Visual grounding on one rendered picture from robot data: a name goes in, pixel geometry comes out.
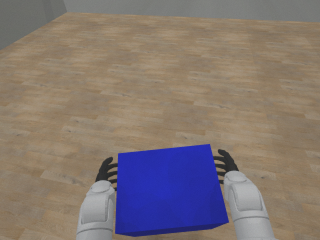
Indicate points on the right robot hand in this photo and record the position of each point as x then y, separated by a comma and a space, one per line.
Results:
228, 166

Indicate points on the left robot hand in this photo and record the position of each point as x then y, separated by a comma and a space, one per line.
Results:
104, 174

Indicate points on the robot right forearm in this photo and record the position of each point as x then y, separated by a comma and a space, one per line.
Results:
247, 207

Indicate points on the robot left forearm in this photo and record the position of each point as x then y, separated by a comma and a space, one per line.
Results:
96, 214

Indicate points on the carton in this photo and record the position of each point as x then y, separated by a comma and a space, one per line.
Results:
168, 190

